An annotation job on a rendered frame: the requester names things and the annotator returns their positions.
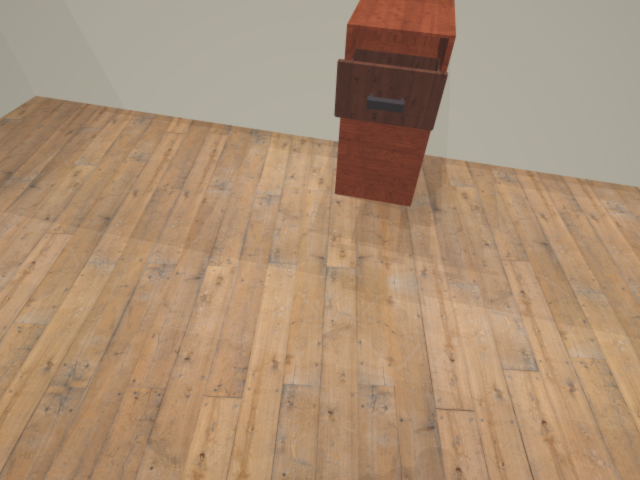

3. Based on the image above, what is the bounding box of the drawer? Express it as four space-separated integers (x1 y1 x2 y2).
334 49 448 131

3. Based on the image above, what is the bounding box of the handle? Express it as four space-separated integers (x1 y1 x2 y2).
366 93 405 113

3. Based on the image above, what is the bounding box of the cabinet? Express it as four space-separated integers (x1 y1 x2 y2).
335 0 456 207

